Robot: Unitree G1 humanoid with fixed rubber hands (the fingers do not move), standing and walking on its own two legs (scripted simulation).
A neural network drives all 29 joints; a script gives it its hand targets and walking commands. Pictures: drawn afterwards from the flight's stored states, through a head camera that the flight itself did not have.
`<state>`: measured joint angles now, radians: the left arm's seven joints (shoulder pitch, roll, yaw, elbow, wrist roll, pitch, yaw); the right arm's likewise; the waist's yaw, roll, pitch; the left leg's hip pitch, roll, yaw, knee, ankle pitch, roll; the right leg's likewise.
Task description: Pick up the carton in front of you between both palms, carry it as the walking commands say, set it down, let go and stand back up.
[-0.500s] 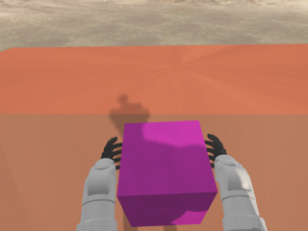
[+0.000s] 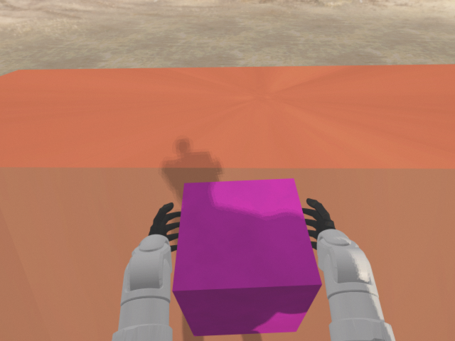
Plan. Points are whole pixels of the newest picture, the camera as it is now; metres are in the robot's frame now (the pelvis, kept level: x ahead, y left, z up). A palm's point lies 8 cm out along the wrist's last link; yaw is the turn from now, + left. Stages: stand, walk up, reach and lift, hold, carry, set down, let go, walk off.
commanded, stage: hold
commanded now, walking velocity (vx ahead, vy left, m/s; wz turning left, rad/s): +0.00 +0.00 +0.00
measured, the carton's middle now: (242, 260) +0.29 +0.00 -0.02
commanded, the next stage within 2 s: carry in 0.06 s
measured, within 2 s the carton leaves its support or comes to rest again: neither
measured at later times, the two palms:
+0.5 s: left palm (168, 188) +0.37 +0.14 +0.10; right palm (323, 184) +0.37 -0.16 +0.10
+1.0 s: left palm (196, 123) +0.64 +0.11 +0.08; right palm (306, 124) +0.63 -0.19 +0.07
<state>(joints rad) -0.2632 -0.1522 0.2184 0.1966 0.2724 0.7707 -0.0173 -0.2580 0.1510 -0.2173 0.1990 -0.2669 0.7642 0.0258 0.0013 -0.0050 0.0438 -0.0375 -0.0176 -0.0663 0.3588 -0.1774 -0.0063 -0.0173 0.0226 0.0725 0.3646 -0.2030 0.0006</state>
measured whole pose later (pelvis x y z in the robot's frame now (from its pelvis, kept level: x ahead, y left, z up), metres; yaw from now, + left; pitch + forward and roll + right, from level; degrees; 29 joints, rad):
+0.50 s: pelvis +0.11 -0.01 +0.00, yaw -1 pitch +6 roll +2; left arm -0.09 -0.13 0.08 -0.38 0.08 1.09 0.09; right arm -0.08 0.13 -0.08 -0.39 -0.07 1.09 -0.10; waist 0.01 -0.04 -0.16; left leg -0.47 0.02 0.15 0.60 -0.31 -0.01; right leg -0.10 -0.05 -0.02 0.29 -0.29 0.00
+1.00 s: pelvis +0.41 -0.03 -0.02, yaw -2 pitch +3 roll -1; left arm 0.04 -0.13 0.05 -0.56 0.02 1.19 0.15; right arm 0.03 0.13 -0.04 -0.55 -0.01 1.19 -0.15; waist -0.02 0.02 -0.13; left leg 0.10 0.08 0.20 0.33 -0.46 -0.05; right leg -0.50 -0.06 -0.24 0.49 -0.10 -0.03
